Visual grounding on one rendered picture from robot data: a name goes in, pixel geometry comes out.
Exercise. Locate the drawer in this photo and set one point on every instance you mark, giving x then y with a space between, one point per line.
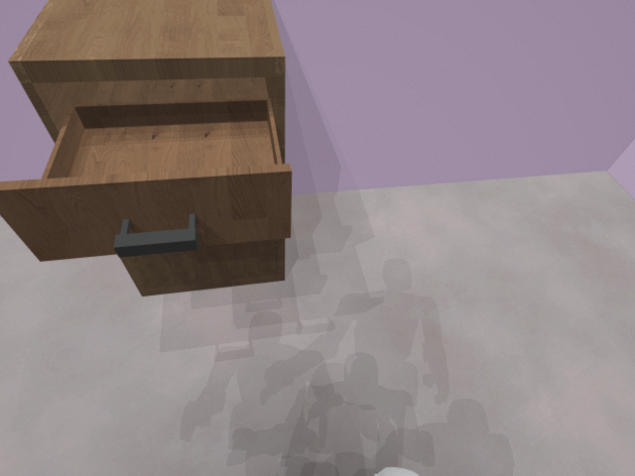
155 163

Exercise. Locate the handle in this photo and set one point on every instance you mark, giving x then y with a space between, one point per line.
156 242

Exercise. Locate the cabinet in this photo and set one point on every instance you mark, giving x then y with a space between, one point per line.
121 51

